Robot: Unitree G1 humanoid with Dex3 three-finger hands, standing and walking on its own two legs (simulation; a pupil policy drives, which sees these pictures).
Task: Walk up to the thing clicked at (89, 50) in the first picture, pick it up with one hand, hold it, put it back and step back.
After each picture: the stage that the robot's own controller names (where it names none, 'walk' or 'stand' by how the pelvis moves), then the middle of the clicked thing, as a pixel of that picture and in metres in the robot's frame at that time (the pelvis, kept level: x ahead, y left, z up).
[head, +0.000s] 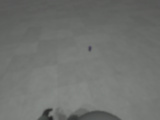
stand; (89, 48) +1.55 +0.04 -0.72
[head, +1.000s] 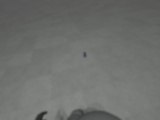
walk; (84, 54) +1.41 +0.24 -0.71
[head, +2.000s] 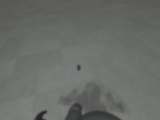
walk; (78, 67) +0.91 +0.28 -0.72
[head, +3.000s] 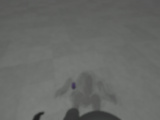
walk; (73, 86) +0.55 +0.21 -0.69
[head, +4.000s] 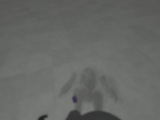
stand; (74, 99) +0.36 +0.20 -0.70
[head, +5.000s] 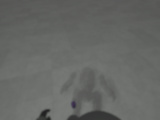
stand; (73, 104) +0.32 +0.19 -0.72
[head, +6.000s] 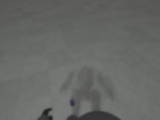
stand; (72, 103) +0.33 +0.21 -0.72
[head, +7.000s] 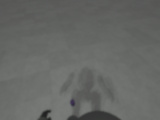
stand; (72, 102) +0.34 +0.21 -0.73
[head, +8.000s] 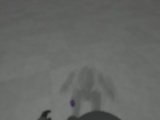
stand; (72, 103) +0.33 +0.21 -0.73
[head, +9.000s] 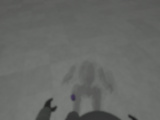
go down; (73, 97) +0.33 +0.20 -0.72
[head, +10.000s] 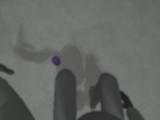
go down; (56, 61) +0.40 +0.26 -0.28
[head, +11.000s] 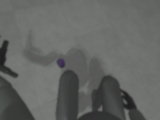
approach; (61, 63) +0.40 +0.26 -0.29
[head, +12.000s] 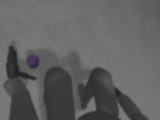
close in; (33, 62) +0.37 +0.30 -0.21
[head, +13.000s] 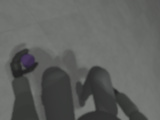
close; (28, 61) +0.37 +0.30 -0.21
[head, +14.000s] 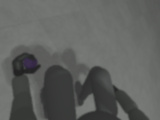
lift; (30, 63) +0.34 +0.29 -0.22
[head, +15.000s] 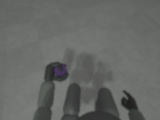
lift; (61, 73) +0.32 +0.20 -0.01
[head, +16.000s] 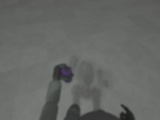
hold; (67, 75) +0.33 +0.17 +0.01
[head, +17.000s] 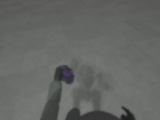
hold; (68, 76) +0.33 +0.17 +0.01
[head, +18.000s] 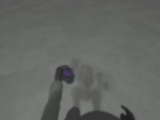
hold; (69, 76) +0.33 +0.17 +0.00
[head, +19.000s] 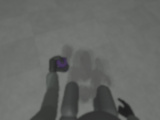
crouch; (63, 65) +0.39 +0.21 -0.08
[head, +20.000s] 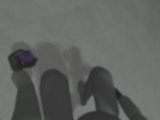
lower; (28, 59) +0.38 +0.30 -0.22
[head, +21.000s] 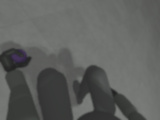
lower; (20, 59) +0.39 +0.31 -0.22
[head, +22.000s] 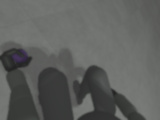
lower; (21, 59) +0.38 +0.31 -0.22
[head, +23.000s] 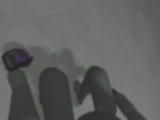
lower; (23, 59) +0.38 +0.31 -0.22
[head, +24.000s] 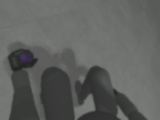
loosen; (27, 59) +0.37 +0.30 -0.22
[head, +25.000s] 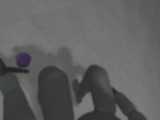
withdraw; (23, 61) +0.37 +0.29 -0.22
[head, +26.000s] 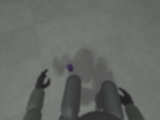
walk; (70, 68) +0.41 +0.22 -0.39
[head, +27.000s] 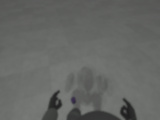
stand; (73, 100) +0.34 +0.18 -0.66
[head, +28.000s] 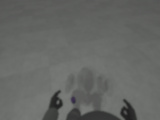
stand; (73, 100) +0.35 +0.19 -0.67
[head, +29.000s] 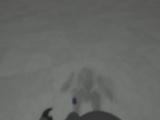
stand; (74, 101) +0.35 +0.17 -0.71
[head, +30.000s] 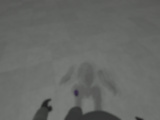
walk; (76, 93) +0.39 +0.16 -0.70
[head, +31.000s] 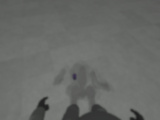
walk; (74, 77) +0.58 +0.19 -0.71
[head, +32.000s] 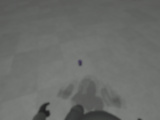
walk; (80, 62) +0.92 +0.23 -0.69
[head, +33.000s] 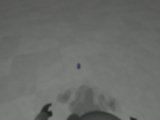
stand; (78, 66) +0.96 +0.22 -0.71
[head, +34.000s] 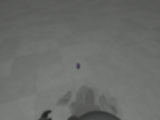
stand; (78, 66) +0.98 +0.23 -0.73
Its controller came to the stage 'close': yes
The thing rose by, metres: 0.71
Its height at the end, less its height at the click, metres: +0.00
